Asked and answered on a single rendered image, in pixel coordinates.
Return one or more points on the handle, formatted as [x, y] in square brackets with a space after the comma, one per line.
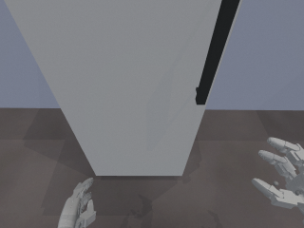
[226, 15]

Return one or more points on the fridge door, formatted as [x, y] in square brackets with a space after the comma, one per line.
[125, 73]

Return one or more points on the right robot hand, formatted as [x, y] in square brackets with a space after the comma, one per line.
[285, 168]

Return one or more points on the left robot hand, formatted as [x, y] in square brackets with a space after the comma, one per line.
[72, 215]

